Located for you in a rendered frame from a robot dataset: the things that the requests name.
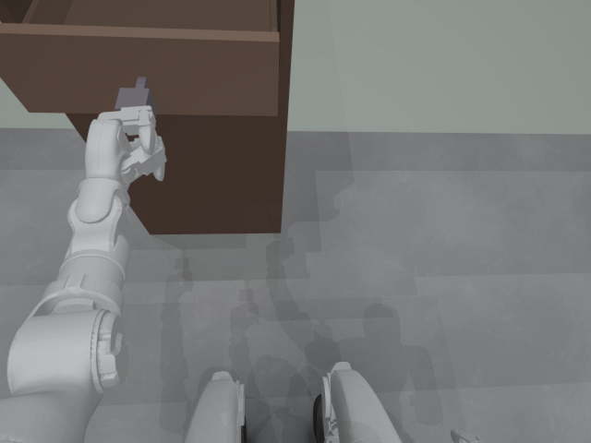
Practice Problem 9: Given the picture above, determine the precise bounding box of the cabinet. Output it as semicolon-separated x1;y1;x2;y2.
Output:
0;0;295;234

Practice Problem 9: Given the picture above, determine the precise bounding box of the robot left upper arm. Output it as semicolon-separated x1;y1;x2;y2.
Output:
0;309;129;443

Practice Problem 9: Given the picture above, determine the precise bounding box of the drawer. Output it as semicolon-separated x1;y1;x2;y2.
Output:
0;0;280;116

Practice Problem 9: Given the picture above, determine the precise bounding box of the left robot forearm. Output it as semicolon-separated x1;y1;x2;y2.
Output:
6;177;131;394

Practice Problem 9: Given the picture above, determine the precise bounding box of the right robot shin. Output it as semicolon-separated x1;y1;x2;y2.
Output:
322;362;351;443

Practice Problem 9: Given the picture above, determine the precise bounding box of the handle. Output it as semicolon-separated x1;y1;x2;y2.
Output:
115;77;157;118

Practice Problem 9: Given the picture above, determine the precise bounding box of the robot right thigh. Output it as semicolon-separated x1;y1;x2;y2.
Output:
320;369;402;443

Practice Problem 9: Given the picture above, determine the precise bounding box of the robot left hand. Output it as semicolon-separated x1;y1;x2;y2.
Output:
85;105;167;191

